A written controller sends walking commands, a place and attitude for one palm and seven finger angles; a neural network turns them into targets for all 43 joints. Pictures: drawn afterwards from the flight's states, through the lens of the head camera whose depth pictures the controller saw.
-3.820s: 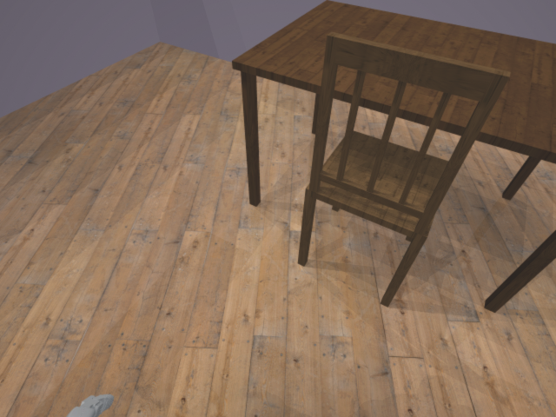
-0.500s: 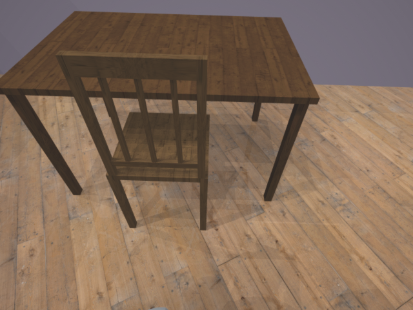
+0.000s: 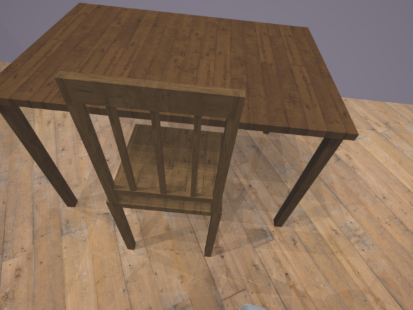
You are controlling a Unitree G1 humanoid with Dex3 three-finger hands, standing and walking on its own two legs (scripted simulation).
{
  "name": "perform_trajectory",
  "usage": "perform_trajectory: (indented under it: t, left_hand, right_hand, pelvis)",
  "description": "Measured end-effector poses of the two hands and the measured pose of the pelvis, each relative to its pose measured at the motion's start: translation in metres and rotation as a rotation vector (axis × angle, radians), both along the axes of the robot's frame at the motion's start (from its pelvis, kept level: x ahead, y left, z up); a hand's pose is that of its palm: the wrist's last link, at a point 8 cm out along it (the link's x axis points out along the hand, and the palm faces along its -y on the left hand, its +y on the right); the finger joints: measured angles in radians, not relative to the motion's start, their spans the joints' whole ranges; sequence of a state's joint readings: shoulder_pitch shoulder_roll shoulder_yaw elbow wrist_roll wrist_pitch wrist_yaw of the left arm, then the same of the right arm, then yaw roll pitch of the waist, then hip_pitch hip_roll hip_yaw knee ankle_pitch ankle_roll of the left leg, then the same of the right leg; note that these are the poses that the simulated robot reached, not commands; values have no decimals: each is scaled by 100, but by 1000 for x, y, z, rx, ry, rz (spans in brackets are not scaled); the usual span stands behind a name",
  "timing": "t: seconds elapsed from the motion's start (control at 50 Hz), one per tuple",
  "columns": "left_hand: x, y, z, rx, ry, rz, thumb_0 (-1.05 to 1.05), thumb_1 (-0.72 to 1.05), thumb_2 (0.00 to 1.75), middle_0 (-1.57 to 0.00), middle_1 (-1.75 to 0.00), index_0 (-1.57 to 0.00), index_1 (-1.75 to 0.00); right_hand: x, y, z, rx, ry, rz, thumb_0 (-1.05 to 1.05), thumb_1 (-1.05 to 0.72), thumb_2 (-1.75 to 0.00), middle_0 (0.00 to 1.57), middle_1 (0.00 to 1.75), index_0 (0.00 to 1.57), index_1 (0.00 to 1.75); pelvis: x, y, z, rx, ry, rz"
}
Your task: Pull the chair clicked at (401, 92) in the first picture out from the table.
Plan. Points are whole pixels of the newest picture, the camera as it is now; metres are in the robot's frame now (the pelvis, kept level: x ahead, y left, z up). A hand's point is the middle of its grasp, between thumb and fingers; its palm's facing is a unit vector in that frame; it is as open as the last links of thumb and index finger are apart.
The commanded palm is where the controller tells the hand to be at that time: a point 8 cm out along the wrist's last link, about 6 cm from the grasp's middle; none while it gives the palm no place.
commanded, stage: come to a stop and stand still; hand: left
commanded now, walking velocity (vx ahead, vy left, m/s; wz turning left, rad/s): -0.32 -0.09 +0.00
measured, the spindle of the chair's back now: (159, 157) +0.49 +0.17 -0.06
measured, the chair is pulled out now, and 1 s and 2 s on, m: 0.00 0.00 0.00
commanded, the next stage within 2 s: look again from close up in 1.62 s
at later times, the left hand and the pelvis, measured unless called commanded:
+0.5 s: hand out of the picture +0.05 +0.19 -0.18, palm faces +0.08 -0.97 -0.21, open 7.3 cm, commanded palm none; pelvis -0.02 +0.01 -0.01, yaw +1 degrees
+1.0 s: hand out of the picture -0.04 +0.19 -0.18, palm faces -0.01 -0.99 -0.16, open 7.4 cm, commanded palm none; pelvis -0.03 +0.02 +0.00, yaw -1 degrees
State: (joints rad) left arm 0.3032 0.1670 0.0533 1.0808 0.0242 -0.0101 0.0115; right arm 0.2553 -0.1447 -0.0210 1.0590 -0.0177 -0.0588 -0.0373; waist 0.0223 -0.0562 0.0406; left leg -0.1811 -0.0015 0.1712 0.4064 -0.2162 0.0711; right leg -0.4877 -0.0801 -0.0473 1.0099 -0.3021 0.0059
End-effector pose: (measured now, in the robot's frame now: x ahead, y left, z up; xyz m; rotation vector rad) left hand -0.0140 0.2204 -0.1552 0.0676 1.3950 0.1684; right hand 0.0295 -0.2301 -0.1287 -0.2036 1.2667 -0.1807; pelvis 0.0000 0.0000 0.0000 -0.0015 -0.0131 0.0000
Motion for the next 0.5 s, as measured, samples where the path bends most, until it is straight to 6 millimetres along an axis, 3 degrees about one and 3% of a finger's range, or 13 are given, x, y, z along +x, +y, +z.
perform_trajectory:
  t: [0.12, 0.24, 0.38, 0.5]
  left_hand:
    - [51, -6, 1, 51, -40, -37, 1, 94, 90, -20, -30, -19, -30]
    - [75, -14, 5, 94, -66, -71, 0, 93, 90, -20, -30, -19, -30]
    - [77, -5, 12, 105, -130, -47, 0, 92, 90, -20, -30, -20, -30]
    - [56, 20, 1, 80, -166, -28, 0, 91, 90, -21, -30, -20, -30]
  right_hand:
    - [-8, 5, -18, 59, 101, -42, 0, -93, -90, 20, 30, 20, 30]
    - [-4, -1, -38, 110, 135, -95, 1, -92, -90, 20, 30, 20, 30]
    - [-1, -8, -33, 78, 122, -59, 1, -92, -90, 20, 30, 20, 30]
    - [-6, 2, -21, 24, 39, -21, 0, -92, -90, 20, 30, 20, 30]
  pelvis:
    - [23, -12, -5, 20, -15, 1]
    - [29, -23, -14, 13, -10, 6]
    - [6, -14, -10, 12, 0, 20]
    - [-19, 8, -14, -2, 1, 16]
